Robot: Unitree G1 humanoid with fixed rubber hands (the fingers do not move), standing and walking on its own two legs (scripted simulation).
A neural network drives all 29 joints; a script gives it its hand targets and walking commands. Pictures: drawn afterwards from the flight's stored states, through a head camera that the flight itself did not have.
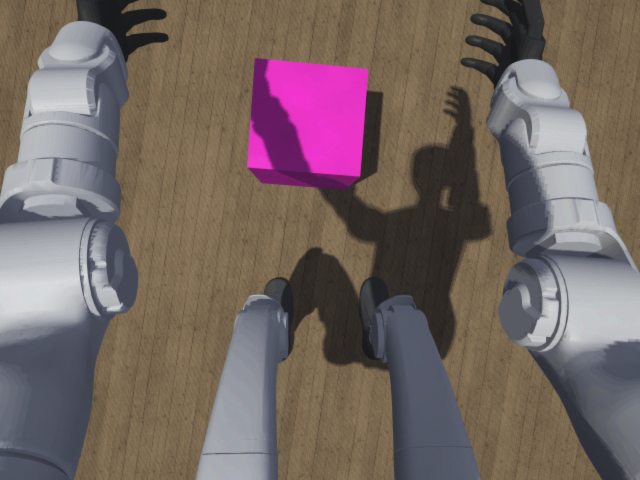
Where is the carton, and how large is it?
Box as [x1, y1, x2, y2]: [247, 58, 367, 189]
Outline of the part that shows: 255,58 247,167 261,182 345,189 359,176 367,69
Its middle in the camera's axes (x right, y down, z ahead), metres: -0.03 -0.22 +0.84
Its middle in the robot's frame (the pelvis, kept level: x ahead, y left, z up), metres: +0.56 +0.03 -0.53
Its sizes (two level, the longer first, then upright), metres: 0.210 0.200 0.250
